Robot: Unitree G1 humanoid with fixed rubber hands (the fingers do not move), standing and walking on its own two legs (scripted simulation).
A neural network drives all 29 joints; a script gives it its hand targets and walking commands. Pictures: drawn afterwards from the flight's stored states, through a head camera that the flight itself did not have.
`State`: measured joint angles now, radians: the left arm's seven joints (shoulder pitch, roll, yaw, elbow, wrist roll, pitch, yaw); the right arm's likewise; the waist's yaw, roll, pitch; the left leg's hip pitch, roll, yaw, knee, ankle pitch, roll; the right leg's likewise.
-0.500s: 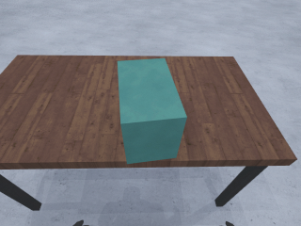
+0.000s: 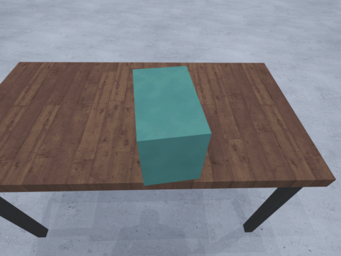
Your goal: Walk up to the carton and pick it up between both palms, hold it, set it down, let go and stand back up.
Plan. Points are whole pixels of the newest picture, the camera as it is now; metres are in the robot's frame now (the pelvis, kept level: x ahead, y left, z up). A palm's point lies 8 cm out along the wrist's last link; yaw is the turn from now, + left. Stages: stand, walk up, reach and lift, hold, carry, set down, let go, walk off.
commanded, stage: stand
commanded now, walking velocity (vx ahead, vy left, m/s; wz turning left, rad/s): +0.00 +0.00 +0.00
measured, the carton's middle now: (165, 123) +0.48 +0.04 +0.02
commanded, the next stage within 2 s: walk up in 0.10 s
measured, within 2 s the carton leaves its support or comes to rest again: neither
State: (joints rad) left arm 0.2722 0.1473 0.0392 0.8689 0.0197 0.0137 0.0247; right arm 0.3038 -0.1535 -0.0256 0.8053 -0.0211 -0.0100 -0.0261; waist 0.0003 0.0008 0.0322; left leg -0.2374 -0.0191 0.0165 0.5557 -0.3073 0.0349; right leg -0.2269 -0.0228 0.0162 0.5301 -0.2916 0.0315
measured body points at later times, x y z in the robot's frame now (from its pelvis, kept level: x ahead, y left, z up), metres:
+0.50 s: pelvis +0.00 -0.04 +0.00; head +0.03 -0.01 +0.44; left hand +0.10 +0.23 -0.15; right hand -0.04 -0.31 -0.12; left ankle -0.01 +0.10 -0.73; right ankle +0.02 -0.17 -0.69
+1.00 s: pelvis +0.00 -0.15 -0.01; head +0.02 -0.17 +0.44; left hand +0.03 +0.14 -0.10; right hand +0.18 -0.40 -0.12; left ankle -0.03 -0.01 -0.67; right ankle +0.07 -0.25 -0.73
